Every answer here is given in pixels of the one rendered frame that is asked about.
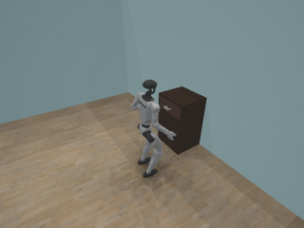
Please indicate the right robot forearm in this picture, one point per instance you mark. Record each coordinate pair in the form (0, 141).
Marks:
(162, 129)

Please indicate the robot torso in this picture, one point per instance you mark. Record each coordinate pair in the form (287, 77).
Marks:
(145, 115)

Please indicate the left robot shin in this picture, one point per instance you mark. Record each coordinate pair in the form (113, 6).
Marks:
(145, 151)

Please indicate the drawer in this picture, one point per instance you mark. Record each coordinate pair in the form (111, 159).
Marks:
(174, 111)

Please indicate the robot right hand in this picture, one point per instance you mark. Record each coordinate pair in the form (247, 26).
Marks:
(171, 134)

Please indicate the cabinet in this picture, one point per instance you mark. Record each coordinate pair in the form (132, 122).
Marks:
(188, 127)

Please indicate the robot left upper arm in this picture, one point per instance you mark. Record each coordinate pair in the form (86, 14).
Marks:
(136, 101)

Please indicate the robot right upper arm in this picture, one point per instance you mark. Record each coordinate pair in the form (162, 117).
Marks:
(155, 108)

